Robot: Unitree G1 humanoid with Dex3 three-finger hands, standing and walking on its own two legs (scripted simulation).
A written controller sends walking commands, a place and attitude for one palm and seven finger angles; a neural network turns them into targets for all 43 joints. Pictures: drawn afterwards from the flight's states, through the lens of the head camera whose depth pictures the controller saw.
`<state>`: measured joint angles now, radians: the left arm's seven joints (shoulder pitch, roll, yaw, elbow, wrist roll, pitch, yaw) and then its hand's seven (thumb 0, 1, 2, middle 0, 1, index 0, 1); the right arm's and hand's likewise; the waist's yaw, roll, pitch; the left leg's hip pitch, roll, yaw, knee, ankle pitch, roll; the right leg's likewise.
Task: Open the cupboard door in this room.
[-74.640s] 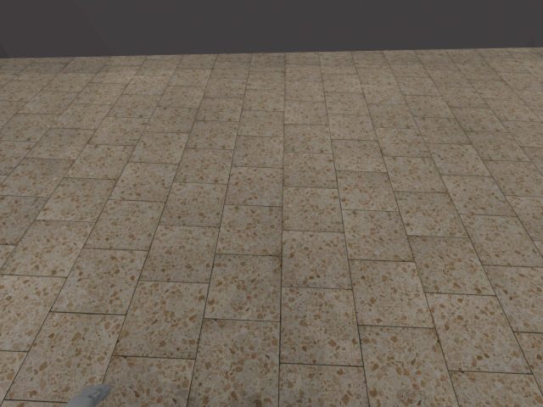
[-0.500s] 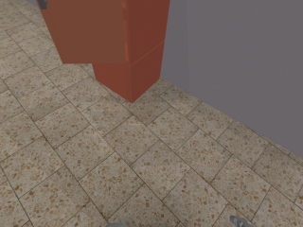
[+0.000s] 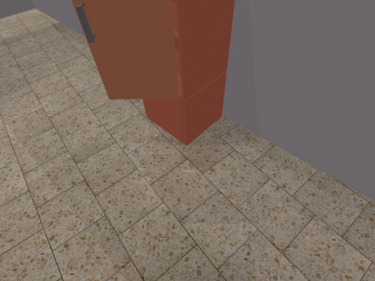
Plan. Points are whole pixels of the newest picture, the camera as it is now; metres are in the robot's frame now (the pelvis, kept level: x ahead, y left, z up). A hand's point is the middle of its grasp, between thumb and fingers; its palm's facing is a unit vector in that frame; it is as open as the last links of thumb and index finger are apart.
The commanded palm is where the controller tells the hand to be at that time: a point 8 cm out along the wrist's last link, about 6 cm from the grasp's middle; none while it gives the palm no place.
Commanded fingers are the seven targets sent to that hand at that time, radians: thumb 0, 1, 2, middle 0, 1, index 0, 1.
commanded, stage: take the last steps up to it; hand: left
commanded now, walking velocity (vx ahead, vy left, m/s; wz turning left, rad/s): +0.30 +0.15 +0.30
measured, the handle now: (86, 22) +1.02 +0.45 +0.09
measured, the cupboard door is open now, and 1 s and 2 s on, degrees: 43 43 43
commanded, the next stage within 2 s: come to a stop and stand still in 1.26 s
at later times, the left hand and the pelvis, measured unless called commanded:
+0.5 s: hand out of the picture -0.01 +0.27 -0.18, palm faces +0.24 -0.96 -0.17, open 7.4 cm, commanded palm none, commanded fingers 0.00 0.90 0.90 -0.20 -0.30 -0.20 -0.30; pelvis +0.11 +0.11 -0.01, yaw +9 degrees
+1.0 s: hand (92, 183) +0.42 +0.33 -0.16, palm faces +0.04 -0.98 -0.18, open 7.4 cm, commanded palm none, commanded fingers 0.00 0.90 0.90 -0.20 -0.30 -0.20 -0.30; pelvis +0.29 +0.16 -0.01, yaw +5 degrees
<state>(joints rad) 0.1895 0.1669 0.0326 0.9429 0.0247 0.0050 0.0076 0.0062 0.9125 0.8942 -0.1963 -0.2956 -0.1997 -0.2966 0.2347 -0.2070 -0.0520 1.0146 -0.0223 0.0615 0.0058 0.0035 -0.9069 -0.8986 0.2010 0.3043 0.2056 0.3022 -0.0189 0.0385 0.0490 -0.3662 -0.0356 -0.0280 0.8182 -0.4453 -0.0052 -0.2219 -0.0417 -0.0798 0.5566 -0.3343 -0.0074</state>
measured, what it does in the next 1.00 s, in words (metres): walks ahead: left foot, then right foot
